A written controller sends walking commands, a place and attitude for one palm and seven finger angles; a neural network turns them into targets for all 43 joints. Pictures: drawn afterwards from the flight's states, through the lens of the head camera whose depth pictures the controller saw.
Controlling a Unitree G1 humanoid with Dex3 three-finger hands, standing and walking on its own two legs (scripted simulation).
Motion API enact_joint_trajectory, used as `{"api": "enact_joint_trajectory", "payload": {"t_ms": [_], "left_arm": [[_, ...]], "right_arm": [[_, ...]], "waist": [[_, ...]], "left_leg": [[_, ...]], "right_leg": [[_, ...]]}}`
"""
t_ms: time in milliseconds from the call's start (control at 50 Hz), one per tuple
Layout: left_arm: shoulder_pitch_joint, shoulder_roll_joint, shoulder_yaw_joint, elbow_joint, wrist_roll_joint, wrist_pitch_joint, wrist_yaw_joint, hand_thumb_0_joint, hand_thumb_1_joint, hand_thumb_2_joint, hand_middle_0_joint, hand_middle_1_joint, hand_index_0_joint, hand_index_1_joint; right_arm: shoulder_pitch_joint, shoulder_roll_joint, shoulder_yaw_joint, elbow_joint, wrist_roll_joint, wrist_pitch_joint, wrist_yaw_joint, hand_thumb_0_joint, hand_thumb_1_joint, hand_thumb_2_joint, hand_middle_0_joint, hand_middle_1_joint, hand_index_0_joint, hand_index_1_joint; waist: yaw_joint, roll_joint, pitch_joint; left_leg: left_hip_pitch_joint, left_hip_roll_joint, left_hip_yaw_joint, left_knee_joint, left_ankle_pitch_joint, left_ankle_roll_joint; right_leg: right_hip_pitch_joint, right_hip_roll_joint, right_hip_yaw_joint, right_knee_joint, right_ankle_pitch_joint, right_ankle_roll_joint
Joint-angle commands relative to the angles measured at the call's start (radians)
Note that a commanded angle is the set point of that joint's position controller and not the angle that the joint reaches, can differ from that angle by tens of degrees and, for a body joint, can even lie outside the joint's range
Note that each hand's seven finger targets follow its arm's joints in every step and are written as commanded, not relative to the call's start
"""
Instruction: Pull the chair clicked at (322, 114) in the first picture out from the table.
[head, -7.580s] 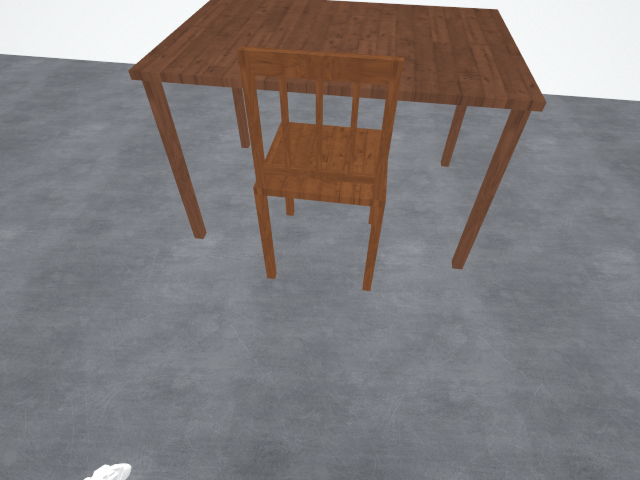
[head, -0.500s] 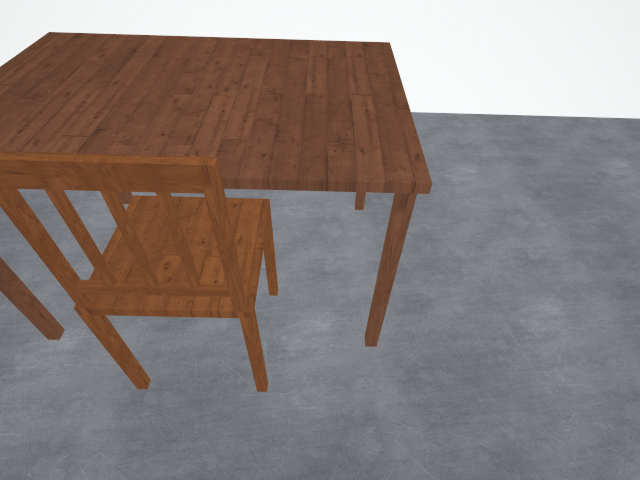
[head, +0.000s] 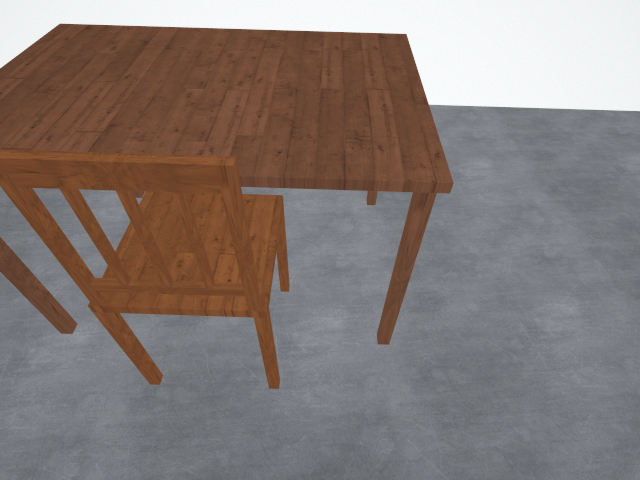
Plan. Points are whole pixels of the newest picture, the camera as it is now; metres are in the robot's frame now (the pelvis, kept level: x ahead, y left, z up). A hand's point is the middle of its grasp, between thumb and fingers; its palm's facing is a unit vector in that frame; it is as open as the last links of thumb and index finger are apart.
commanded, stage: come to a stop and stand still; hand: left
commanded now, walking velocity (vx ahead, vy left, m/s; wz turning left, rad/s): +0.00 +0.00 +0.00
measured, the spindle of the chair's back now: (148, 241) +0.53 +0.37 -0.08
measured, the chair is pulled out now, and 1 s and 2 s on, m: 0.00 0.00 0.00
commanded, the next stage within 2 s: look again from close up in 0.70 s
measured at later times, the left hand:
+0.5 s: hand out of the picture +0.04 +0.17 -0.17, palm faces +0.03 -0.98 -0.19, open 7.3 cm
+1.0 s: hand out of the picture +0.06 +0.19 -0.18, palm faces +0.01 -0.98 -0.22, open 7.4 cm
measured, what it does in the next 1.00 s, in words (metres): stands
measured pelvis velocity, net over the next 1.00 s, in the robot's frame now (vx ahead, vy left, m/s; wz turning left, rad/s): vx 0.04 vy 0.01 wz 0.00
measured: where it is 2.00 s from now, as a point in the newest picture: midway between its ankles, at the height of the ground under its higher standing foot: outside the picture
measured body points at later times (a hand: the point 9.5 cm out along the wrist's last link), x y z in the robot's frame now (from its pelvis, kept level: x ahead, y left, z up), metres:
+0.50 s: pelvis +0.04 +0.00 +0.00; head +0.05 +0.00 +0.45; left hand +0.04 +0.23 -0.16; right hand +0.03 -0.21 -0.16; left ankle +0.02 +0.12 -0.74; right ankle +0.04 -0.11 -0.74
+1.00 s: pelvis +0.04 +0.01 +0.00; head +0.05 +0.00 +0.45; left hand +0.06 +0.24 -0.16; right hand +0.08 -0.22 -0.16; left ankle +0.02 +0.12 -0.74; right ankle +0.04 -0.11 -0.74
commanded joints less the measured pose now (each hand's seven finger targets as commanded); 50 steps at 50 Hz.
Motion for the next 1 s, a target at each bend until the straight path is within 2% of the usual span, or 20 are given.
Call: {"api": "enact_joint_trajectory", "payload": {"t_ms": [0,120,200,400,440,760,780,800,820,840,860,880,900,940,980], "left_arm": [[0.056,0.086,0.011,-0.021,0.003,-0.015,0.008,0.0,0.9,0.9,-0.2,-0.3,-0.2,-0.3],[0.038,0.094,0.009,-0.021,0.001,-0.018,0.009,0.0,0.9,0.9,-0.2,-0.3,-0.2,-0.3],[0.028,0.106,0.007,-0.022,0.0,-0.021,0.009,0.0,0.9,0.9,-0.2,-0.3,-0.2,-0.3],[-0.007,0.13,0.009,-0.025,-0.001,-0.022,0.009,0.0,0.9,0.9,-0.2,-0.3,-0.2,-0.3],[-0.016,0.135,0.009,-0.025,-0.002,-0.022,0.009,0.0,0.9,0.9,-0.2,-0.3,-0.2,-0.3],[-0.065,0.192,0.017,-0.032,-0.003,-0.029,0.004,0.0,0.9,0.9,-0.2,-0.3,-0.2,-0.3],[0.012,0.153,-0.002,-0.01,0.008,-0.045,0.05,0.0,0.9,0.9,-0.2,-0.3,-0.2,-0.3],[-0.002,0.197,-0.002,-0.032,0.006,-0.057,0.041,0.0,0.9,0.9,-0.2,-0.3,-0.2,-0.3],[-0.002,0.19,-0.001,-0.051,0.003,-0.056,0.036,0.0,0.9,0.9,-0.2,-0.3,-0.2,-0.3],[0.002,0.181,-0.004,-0.056,-0.002,-0.054,0.034,0.0,0.9,0.9,-0.2,-0.3,-0.2,-0.3],[-0.013,0.174,-0.006,-0.061,-0.005,-0.05,0.031,0.0,0.9,0.9,-0.2,-0.3,-0.2,-0.3],[-0.022,0.168,-0.008,-0.069,-0.005,-0.045,0.027,0.0,0.9,0.9,-0.2,-0.3,-0.2,-0.3],[-0.033,0.17,-0.01,-0.08,-0.002,-0.037,0.025,0.0,0.9,0.9,-0.2,-0.3,-0.2,-0.3],[-0.04,0.159,-0.011,-0.082,0.0,-0.03,0.021,0.0,0.9,0.9,-0.2,-0.3,-0.2,-0.3],[-0.043,0.158,-0.013,-0.086,0.0,-0.023,0.017,0.0,0.9,0.9,-0.2,-0.3,-0.2,-0.3]], "right_arm": [[0.081,-0.087,-0.015,-0.012,0.002,-0.019,0.0,0.0,-0.9,-0.9,0.2,0.3,0.2,0.3],[0.065,-0.095,-0.012,-0.009,0.001,-0.022,0.0,0.0,-0.9,-0.9,0.2,0.3,0.2,0.3],[0.06,-0.108,-0.01,-0.008,0.003,-0.027,-0.001,0.0,-0.9,-0.9,0.2,0.3,0.2,0.3],[0.042,-0.129,-0.009,0.004,0.002,-0.031,-0.003,0.0,-0.9,-0.9,0.2,0.3,0.2,0.3],[0.036,-0.133,-0.008,0.007,0.001,-0.032,-0.003,0.0,-0.9,-0.9,0.2,0.3,0.2,0.3],[-0.021,-0.191,-0.015,0.003,0.001,-0.035,-0.002,0.0,-0.9,-0.9,0.2,0.3,0.2,0.3],[-0.087,-0.177,-0.008,-0.06,0.01,-0.043,0.015,0.0,-0.9,-0.9,0.2,0.3,0.2,0.3],[-0.072,-0.156,0.0,-0.092,0.007,-0.034,0.019,0.0,-0.9,-0.9,0.2,0.3,0.2,0.3],[-0.005,-0.127,-0.004,-0.082,-0.001,-0.041,0.015,0.0,-0.9,-0.9,0.2,0.3,0.2,0.3],[0.025,-0.143,-0.008,-0.078,-0.002,-0.043,0.011,0.0,-0.9,-0.9,0.2,0.3,0.2,0.3],[0.023,-0.153,-0.008,-0.077,0.001,-0.037,0.008,0.0,-0.9,-0.9,0.2,0.3,0.2,0.3],[0.005,-0.16,-0.009,-0.083,0.003,-0.033,0.007,0.0,-0.9,-0.9,0.2,0.3,0.2,0.3],[0.003,-0.166,-0.01,-0.092,0.0,-0.032,0.008,0.0,-0.9,-0.9,0.2,0.3,0.2,0.3],[-0.021,-0.175,-0.008,-0.096,-0.001,-0.03,0.007,0.0,-0.9,-0.9,0.2,0.3,0.2,0.3],[-0.035,-0.171,-0.006,-0.101,0.0,-0.026,0.008,0.0,-0.9,-0.9,0.2,0.3,0.2,0.3]], "waist": [[-0.007,0.001,0.086],[-0.007,0.003,0.073],[-0.005,0.01,0.039],[-0.002,0.014,0.043],[-0.003,-0.002,0.045],[-0.004,0.005,0.03],[0.019,-0.009,0.054],[-0.019,0.01,0.034],[-0.029,0.021,-0.041],[-0.031,0.023,-0.12],[-0.033,-0.014,-0.148],[-0.027,-0.019,-0.137],[-0.026,-0.014,-0.105],[-0.018,-0.007,-0.014],[-0.014,-0.004,0.057]], "left_leg": [[-0.037,0.088,-0.095,-0.123,-0.08,0.021],[-0.013,0.089,-0.085,-0.123,-0.019,0.017],[0.012,0.096,-0.082,-0.116,0.046,0.015],[0.04,0.103,-0.081,-0.117,0.132,0.014],[0.044,0.103,-0.08,-0.121,0.134,0.013],[0.086,0.107,-0.082,-0.124,0.17,0.015],[-0.001,0.114,-0.021,0.077,0.194,-0.007],[0.007,0.074,-0.024,0.054,0.141,-0.014],[0.03,0.061,-0.031,0.022,0.125,0.004],[0.05,0.072,-0.035,0.042,0.178,0.01],[0.065,0.086,-0.049,0.041,0.207,0.011],[0.071,0.091,-0.056,0.029,0.216,0.012],[0.068,0.1,-0.059,0.027,0.239,0.014],[0.023,0.102,-0.072,0.008,0.23,0.019],[-0.009,0.094,-0.08,-0.023,0.142,0.023]], "right_leg": [[-0.011,-0.075,0.106,-0.114,-0.078,-0.011],[0.023,-0.081,0.099,-0.114,-0.031,-0.01],[0.063,-0.083,0.091,-0.106,0.03,-0.011],[0.102,-0.088,0.083,-0.104,0.104,-0.013],[0.105,-0.091,0.08,-0.105,0.105,-0.012],[0.135,-0.1,0.082,-0.12,0.152,-0.019],[0.108,-0.144,0.119,-0.059,0.458,-0.007],[0.132,-0.174,0.116,-0.021,0.631,-0.027],[0.18,-0.167,0.118,0.037,0.69,-0.036],[0.207,-0.154,0.096,0.052,0.627,-0.042],[0.209,-0.14,0.083,0.049,0.519,-0.041],[0.19,-0.129,0.084,0.039,0.426,-0.038],[0.161,-0.113,0.073,0.034,0.327,-0.036],[0.11,-0.101,0.072,0.017,0.212,-0.032],[0.072,-0.096,0.081,-0.008,0.113,-0.029]]}}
